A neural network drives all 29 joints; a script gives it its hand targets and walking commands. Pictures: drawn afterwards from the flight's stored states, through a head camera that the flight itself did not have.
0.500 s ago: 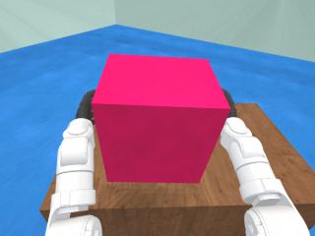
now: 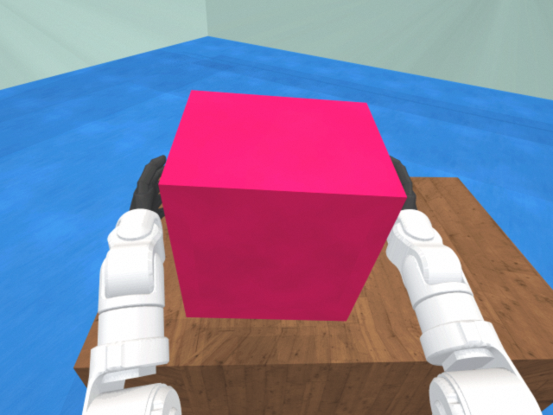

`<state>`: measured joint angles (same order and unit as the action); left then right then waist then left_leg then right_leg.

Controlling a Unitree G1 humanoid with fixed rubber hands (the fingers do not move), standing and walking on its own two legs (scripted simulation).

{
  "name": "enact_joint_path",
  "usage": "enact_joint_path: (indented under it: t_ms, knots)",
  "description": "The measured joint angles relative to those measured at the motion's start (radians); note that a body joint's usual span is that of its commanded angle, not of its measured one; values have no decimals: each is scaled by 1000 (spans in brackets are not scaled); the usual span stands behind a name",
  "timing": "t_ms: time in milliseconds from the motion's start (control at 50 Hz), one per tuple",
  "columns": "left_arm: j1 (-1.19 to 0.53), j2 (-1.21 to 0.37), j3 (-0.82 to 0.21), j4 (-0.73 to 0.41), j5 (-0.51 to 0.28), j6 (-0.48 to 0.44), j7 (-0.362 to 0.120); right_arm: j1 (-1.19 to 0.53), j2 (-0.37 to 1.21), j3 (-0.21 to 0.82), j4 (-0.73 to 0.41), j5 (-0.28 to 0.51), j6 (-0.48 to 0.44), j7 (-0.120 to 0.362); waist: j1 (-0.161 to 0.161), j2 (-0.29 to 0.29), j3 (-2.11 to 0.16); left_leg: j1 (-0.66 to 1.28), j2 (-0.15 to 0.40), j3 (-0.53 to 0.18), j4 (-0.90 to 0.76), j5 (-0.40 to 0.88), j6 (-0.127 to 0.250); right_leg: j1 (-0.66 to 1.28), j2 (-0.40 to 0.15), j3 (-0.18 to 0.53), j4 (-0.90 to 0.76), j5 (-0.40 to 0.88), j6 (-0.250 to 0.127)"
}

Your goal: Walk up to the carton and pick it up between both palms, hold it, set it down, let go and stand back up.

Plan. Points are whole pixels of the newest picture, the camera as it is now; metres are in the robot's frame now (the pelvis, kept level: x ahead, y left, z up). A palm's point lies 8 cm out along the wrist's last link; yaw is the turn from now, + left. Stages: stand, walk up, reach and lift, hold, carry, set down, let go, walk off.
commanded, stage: set down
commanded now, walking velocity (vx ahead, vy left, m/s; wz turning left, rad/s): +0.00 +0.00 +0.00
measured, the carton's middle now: (273, 213) +0.40 +0.01 +0.15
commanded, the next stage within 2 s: none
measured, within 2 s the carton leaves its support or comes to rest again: neither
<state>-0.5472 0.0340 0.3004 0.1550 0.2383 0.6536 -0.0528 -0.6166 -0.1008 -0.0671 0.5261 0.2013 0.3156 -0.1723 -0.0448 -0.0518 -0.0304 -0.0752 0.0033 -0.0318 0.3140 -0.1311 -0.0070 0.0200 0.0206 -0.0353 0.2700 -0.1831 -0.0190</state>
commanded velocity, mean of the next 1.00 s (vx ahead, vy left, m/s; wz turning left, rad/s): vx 0.00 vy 0.00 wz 0.00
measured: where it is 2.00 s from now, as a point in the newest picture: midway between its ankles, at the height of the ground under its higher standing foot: outside the picture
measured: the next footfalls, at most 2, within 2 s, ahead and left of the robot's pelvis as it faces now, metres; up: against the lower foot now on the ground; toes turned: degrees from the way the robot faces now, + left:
none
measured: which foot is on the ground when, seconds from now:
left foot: down 0.00-1.00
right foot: down 0.00-1.00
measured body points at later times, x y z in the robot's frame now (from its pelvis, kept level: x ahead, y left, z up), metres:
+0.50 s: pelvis +0.01 -0.02 +0.00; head +0.00 +0.01 +0.45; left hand +0.37 +0.19 +0.13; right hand +0.40 -0.16 +0.13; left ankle +0.03 +0.12 -0.75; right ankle -0.01 -0.10 -0.75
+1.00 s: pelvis +0.02 -0.02 +0.00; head +0.01 +0.00 +0.45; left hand +0.37 +0.19 +0.11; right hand +0.42 -0.16 +0.12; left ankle +0.03 +0.12 -0.75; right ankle -0.01 -0.10 -0.75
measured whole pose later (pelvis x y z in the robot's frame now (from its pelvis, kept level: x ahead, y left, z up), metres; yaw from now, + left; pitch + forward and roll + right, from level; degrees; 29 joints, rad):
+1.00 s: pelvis +0.02 -0.02 +0.00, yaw +0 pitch +1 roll +0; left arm -0.46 -0.03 0.31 0.34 0.24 0.29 0.00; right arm -0.59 -0.08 -0.15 0.79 0.05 -0.11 -0.08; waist 0.06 -0.05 -0.05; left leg -0.17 0.03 -0.03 0.27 -0.11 -0.04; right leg -0.09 0.04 -0.06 0.25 -0.18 -0.05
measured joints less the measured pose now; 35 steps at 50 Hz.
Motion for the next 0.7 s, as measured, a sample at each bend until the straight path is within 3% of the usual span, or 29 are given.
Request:
enact_joint_path:
  t_ms: [180, 300, 480, 700]
  knots:
    - [-4, -44, 38, 55, 70, -138, -18, 6, 54, -102, 81, -122, -168, 74, 49, -4, 11, 39, 4, 20, -14, -5, -4, 18, 1, 16, 18, -15, -5]
    - [25, -54, 56, 83, 87, -169, -28, 30, 84, -124, 141, -186, -237, 85, 68, -5, 46, 42, 2, 11, -32, 4, -8, 19, -1, 1, 15, -19, -10]
    - [75, -33, -32, 101, 1, -287, 33, 93, 59, -101, 129, -168, -371, 75, 78, -4, 47, -27, 13, -16, -19, 2, -21, -20, 10, -31, -19, -6, -21]
    - [64, -68, 19, 124, 38, -293, 34, 29, 13, -49, 219, -138, -376, 75, 78, -8, 32, -29, 23, 10, -38, 1, -28, -46, 16, -13, -5, -16, -27]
